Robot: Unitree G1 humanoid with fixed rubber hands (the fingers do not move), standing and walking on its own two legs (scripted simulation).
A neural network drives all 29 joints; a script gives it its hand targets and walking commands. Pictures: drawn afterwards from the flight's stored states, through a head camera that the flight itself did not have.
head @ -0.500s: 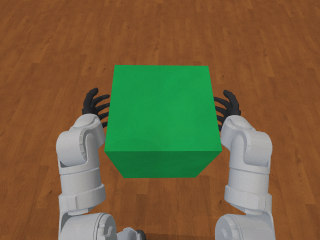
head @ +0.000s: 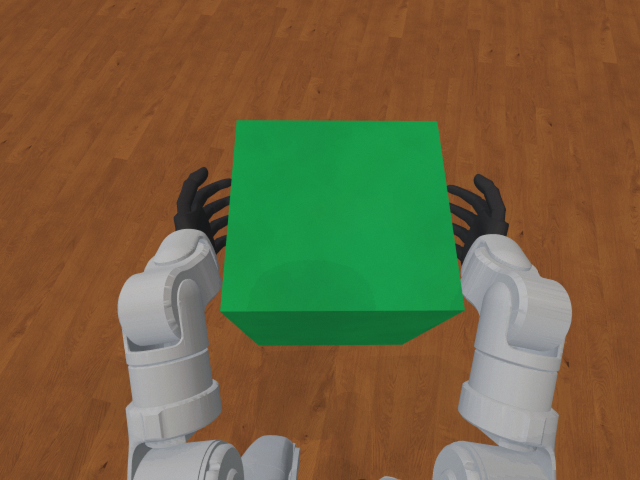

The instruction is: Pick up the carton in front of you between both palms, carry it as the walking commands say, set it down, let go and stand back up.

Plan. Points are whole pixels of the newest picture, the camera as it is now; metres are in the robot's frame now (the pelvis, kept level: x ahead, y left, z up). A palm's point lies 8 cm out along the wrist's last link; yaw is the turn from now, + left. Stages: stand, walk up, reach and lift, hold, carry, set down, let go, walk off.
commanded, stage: carry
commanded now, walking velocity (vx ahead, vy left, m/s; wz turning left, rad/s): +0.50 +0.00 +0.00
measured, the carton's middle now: (333, 251) +0.37 +0.03 +0.06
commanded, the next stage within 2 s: none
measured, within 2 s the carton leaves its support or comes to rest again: neither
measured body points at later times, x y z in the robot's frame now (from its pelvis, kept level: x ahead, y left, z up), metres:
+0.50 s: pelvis +0.31 +0.06 +0.03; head +0.36 +0.07 +0.48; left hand +0.69 +0.20 +0.15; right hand +0.66 -0.11 +0.15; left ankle +0.32 +0.12 -0.70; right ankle +0.33 -0.07 -0.60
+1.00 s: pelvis +0.64 +0.03 +0.07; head +0.68 +0.02 +0.51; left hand +0.99 +0.20 +0.20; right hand +1.00 -0.12 +0.19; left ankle +0.68 +0.16 -0.58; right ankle +0.61 -0.05 -0.67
